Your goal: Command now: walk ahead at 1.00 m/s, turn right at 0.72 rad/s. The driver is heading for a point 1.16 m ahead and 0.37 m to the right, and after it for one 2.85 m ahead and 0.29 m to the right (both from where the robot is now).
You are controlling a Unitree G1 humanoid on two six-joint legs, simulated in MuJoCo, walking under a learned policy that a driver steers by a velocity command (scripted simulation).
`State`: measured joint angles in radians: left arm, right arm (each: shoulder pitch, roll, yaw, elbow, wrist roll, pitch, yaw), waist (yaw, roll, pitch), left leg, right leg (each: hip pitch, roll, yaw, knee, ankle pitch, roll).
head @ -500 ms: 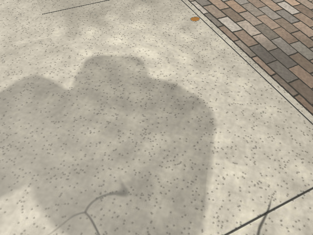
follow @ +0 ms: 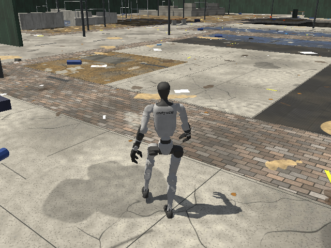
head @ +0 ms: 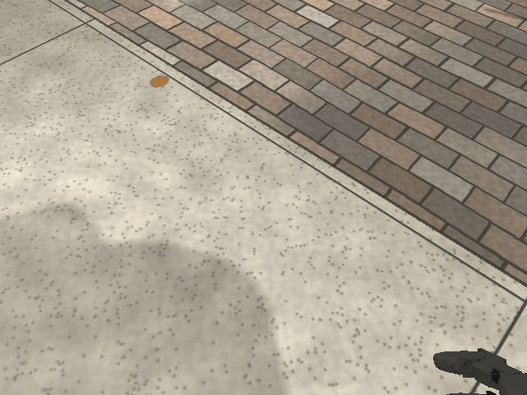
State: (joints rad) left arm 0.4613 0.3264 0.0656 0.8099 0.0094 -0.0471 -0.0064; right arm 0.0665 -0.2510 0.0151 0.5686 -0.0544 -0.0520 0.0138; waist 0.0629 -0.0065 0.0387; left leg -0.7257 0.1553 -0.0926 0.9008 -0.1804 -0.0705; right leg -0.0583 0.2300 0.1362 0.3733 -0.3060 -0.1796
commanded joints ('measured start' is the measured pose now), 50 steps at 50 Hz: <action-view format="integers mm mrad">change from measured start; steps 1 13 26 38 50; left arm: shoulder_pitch -99 -250 -541 -87 -44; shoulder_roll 138 56 21 41 214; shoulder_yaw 36 -25 -74 -4 59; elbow -82 -133 -240 22 29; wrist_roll -18 31 29 3 -3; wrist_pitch -46 -34 -24 -43 -50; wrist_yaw -9 -21 -56 12 -2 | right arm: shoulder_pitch -37 312 443 217 221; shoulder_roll -72 -140 -211 -84 -214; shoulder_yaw -15 -91 -85 -38 -75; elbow -43 150 305 137 105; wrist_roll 23 4 54 -12 20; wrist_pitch -4 -28 -78 -19 -26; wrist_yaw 13 -3 4 15 -18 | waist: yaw -27 -112 -64 -100 -197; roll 0 5 73 -27 -2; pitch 27 -44 51 2 -173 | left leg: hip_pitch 370 695 727 77 760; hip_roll -65 117 28 -35 -149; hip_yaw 108 -376 137 31 118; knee -218 -657 -836 264 -353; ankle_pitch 315 -315 813 -178 40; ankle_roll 32 257 207 86 84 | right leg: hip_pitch -325 -654 -406 -101 -118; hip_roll -219 -235 -210 -371 -270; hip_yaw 190 13 -252 265 119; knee -220 944 225 -190 269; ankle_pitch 398 24 358 53 754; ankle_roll -91 63 47 -124 26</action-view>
